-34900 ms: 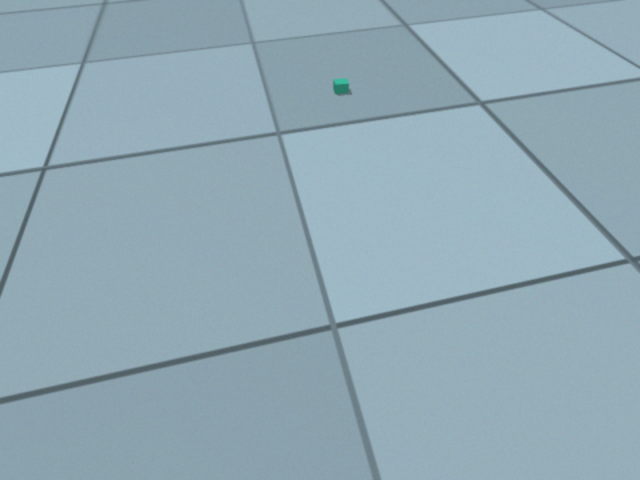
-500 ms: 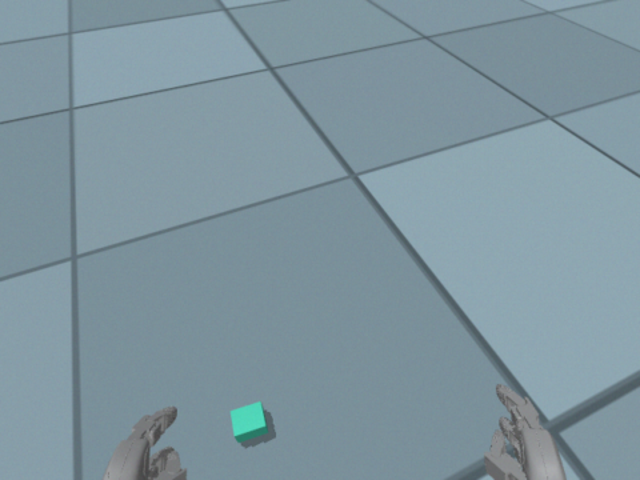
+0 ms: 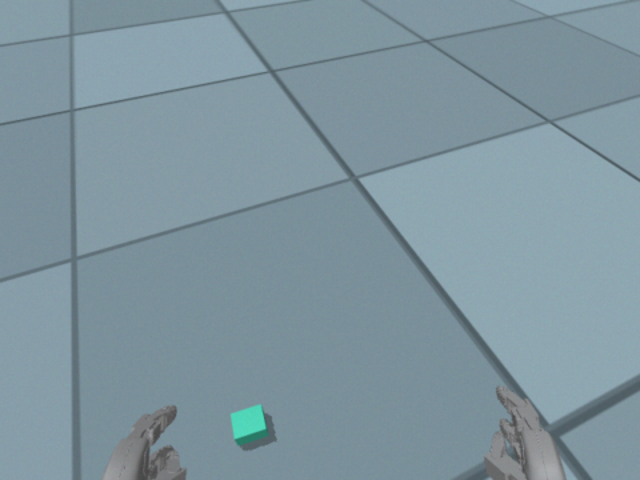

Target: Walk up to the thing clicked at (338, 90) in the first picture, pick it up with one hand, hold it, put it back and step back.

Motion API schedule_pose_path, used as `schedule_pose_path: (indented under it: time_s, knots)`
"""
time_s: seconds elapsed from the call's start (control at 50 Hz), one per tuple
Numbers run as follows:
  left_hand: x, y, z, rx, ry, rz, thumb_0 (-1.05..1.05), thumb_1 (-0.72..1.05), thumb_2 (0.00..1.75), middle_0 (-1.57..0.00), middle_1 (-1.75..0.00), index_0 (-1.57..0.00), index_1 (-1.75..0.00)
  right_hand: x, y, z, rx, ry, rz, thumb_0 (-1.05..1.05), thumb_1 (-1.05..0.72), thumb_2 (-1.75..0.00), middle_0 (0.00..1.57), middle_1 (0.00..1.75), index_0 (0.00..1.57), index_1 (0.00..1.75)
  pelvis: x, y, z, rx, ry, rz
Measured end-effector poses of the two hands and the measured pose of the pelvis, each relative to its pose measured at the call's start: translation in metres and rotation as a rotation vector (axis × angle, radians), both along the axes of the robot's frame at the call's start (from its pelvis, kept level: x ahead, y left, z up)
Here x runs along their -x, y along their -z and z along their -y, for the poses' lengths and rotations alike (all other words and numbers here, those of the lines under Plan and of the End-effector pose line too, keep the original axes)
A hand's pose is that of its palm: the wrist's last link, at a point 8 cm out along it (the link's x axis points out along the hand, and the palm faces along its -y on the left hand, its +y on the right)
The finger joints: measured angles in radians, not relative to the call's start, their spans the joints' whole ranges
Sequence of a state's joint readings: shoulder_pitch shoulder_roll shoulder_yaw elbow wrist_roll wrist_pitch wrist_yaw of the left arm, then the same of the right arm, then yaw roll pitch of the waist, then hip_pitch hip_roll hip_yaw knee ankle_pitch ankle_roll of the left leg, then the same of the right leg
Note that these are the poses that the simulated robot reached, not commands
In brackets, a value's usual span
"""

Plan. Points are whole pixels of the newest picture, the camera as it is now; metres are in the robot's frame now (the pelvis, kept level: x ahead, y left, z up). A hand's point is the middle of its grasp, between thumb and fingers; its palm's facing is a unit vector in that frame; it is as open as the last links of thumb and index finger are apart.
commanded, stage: home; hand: left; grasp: from above
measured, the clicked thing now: (249, 424) +0.41 +0.21 -0.68
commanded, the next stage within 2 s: stand in 0.46 s
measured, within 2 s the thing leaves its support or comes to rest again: rests again in 1.46 s
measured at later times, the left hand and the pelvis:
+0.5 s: hand (179, 479) +0.16 +0.18 -0.04, palm faces +0.04 -0.98 -0.21, open 7.4 cm; pelvis +0.00 +0.00 +0.00, yaw +0 degrees
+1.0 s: hand out of the picture +0.07 +0.24 -0.11, palm faces +0.04 -0.94 -0.33, open 7.4 cm; pelvis +0.00 +0.00 +0.05, yaw +0 degrees
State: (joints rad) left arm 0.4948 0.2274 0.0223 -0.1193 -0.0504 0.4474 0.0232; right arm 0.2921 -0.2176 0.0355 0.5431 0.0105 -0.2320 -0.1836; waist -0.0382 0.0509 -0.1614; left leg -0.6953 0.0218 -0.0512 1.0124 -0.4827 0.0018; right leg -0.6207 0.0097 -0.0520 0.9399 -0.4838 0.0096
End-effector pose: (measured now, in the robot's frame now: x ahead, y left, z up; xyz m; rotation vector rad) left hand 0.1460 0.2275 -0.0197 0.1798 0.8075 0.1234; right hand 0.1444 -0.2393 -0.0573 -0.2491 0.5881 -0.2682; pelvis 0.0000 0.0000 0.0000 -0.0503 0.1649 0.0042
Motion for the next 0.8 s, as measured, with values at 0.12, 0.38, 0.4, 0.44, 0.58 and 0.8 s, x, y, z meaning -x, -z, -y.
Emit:
schedule_pose_path:
  time_s: [0.12, 0.38, 0.4, 0.44, 0.58, 0.8]
  knots:
    - [0.002, 0.0, -0.001, 0.002, -0.001, -0.002, 0.02, 0.91, 0.9, -0.2, -0.3, -0.2, -0.3, 0.001, -0.001, -0.001, 0.001, -0.002, 0.003, 0.01, -0.9, -0.9, 0.2, 0.3, 0.2, 0.3, 0.002, 0.0, -0.001, 0.002, -0.001, 0.0]
    - [0.003, 0.0, -0.003, -0.001, 0.0, -0.003, 0.02, 0.91, 0.9, -0.2, -0.3, -0.2, -0.3, 0.001, 0.002, -0.004, -0.006, -0.004, -0.004, 0.01, -0.9, -0.9, 0.2, 0.3, 0.2, 0.3, 0.002, 0.001, -0.002, 0.003, 0.0, -0.006]
    - [0.003, 0.0, -0.003, -0.001, 0.0, -0.003, 0.02, 0.91, 0.9, -0.2, -0.3, -0.2, -0.3, 0.001, 0.002, -0.004, -0.007, -0.004, -0.004, 0.01, -0.9, -0.9, 0.2, 0.3, 0.2, 0.3, 0.002, 0.001, -0.002, 0.002, 0.0, -0.006]
    - [0.002, 0.0, -0.003, -0.002, 0.001, -0.002, 0.02, 0.91, 0.9, -0.2, -0.3, -0.2, -0.3, 0.001, 0.002, -0.004, -0.008, -0.003, -0.004, 0.01, -0.9, -0.9, 0.2, 0.3, 0.2, 0.3, 0.001, 0.002, -0.002, 0.002, 0.001, -0.006]
    - [-0.001, 0.002, -0.002, -0.025, 0.017, 0.019, 0.02, 0.91, 0.9, -0.2, -0.3, -0.2, -0.3, 0.001, 0.005, -0.002, 0.005, -0.027, -0.03, 0.01, -0.9, -0.9, 0.2, 0.3, 0.2, 0.3, 0.002, 0.0, -0.001, -0.003, 0.0, 0.016]
    - [0.03, 0.042, -0.042, -0.128, -0.018, -0.143, 0.01, 0.9, 0.9, -0.2, -0.3, -0.21, -0.3, 0.037, 0.018, 0.03, 0.0, -0.092, -0.427, 0.01, -0.9, -0.9, 0.21, 0.3, 0.2, 0.3, 0.009, -0.027, 0.0, -0.049, 0.006, 0.143]
